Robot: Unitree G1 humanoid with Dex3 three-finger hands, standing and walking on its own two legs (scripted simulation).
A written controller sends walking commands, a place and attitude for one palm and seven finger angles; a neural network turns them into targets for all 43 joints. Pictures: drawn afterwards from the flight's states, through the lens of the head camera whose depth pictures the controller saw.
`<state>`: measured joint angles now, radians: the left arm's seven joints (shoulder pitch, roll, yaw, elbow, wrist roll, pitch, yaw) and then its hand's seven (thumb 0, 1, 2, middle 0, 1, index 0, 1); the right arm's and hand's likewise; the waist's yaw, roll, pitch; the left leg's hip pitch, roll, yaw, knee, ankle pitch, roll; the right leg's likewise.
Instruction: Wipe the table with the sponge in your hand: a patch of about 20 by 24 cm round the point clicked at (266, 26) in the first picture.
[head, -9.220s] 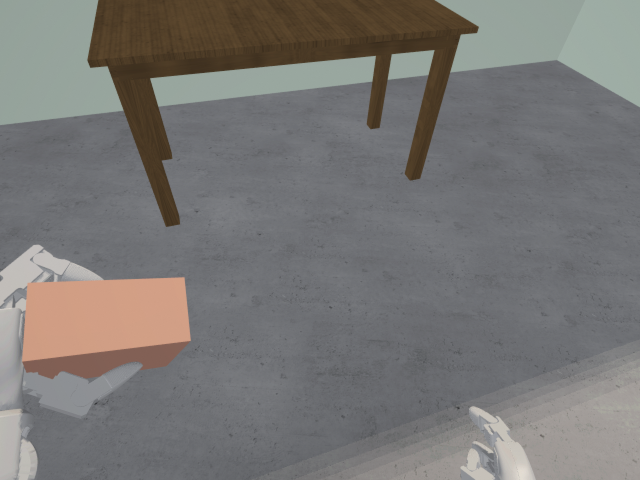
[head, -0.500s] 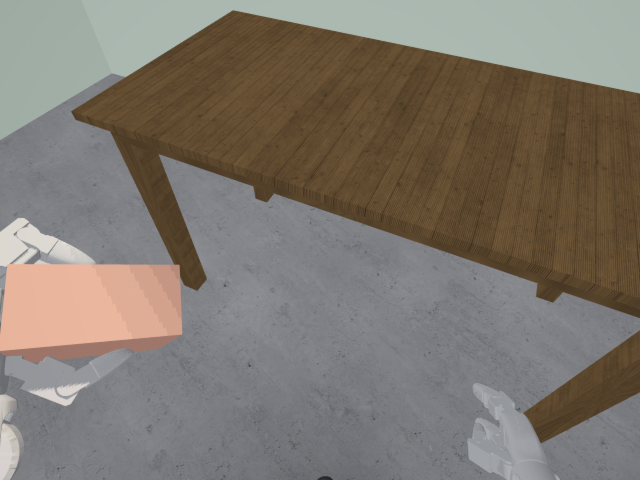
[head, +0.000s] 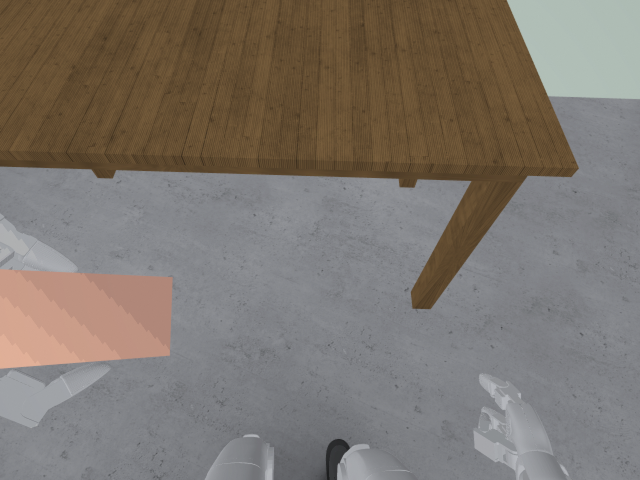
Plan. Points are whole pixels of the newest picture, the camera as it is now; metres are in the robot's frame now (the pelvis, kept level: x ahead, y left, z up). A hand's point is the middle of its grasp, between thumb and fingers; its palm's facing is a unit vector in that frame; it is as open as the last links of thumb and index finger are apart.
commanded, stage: turn to face it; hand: left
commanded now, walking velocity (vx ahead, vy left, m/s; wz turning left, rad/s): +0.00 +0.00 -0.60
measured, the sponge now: (100, 321) +0.24 +0.19 +0.15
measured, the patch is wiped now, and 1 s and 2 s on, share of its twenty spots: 0.00 0.00 0.00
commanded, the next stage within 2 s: take the last steps up to it in 0.58 s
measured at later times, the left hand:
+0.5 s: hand (185, 316) +0.23 +0.12 +0.17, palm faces +0.14 -0.86 -0.48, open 10.6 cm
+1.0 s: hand (176, 378) +0.19 +0.11 +0.18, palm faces +0.11 -0.90 -0.43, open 10.6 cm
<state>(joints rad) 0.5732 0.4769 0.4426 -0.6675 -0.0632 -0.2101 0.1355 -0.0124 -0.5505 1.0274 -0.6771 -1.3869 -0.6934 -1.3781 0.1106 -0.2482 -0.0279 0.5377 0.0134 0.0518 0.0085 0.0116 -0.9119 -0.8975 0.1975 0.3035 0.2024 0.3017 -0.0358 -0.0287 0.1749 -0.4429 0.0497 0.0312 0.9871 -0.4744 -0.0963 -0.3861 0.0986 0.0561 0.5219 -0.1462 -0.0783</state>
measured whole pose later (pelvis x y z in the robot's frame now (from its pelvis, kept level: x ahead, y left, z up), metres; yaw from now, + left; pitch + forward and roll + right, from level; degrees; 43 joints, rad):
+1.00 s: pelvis -0.08 -0.05 +0.00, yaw -19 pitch -1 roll +0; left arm 0.52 0.40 0.37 -0.51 0.00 -0.23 0.16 -0.01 -0.55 1.03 -0.68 -1.39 -0.69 -1.38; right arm 0.25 -0.22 -0.03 0.60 0.00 -0.06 -0.06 0.01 -0.91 -0.90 0.19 0.30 0.20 0.30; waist -0.01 -0.03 -0.01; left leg -0.20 0.02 0.08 0.51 -0.29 0.03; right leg -0.41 0.02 -0.06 0.87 -0.42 -0.02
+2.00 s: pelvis +0.06 -0.08 +0.01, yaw -20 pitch +1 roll +4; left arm 0.50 0.38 0.39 -0.43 -0.02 -0.26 0.13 -0.01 -0.55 1.03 -0.68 -1.39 -0.69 -1.38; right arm 0.16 -0.19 0.00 0.66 0.01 -0.03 -0.03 0.01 -0.91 -0.90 0.20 0.30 0.21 0.30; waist 0.00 0.02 0.07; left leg -0.50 0.02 0.05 1.16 -0.37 -0.04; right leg -0.25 -0.07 -0.16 0.54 -0.31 -0.06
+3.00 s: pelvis +0.01 -0.05 +0.02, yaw -20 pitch +0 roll +3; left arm 0.52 0.38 0.33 -0.50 -0.02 -0.20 0.15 -0.01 -0.54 1.02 -0.68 -1.39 -0.70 -1.38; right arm 0.22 -0.27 -0.04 0.61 0.00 -0.04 -0.07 0.01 -0.91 -0.90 0.20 0.30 0.20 0.30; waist -0.01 -0.03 0.04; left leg -0.29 0.03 0.07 0.66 -0.38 -0.02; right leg -0.25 -0.05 -0.13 0.41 -0.17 -0.07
